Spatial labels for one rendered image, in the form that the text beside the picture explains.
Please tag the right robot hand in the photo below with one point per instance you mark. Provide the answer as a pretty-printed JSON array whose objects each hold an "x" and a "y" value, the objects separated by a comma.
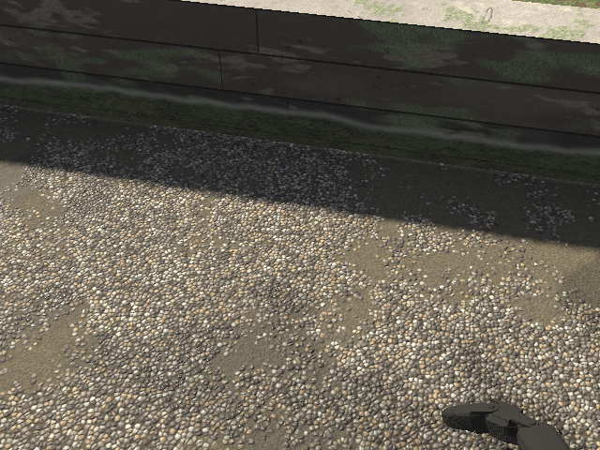
[{"x": 506, "y": 423}]

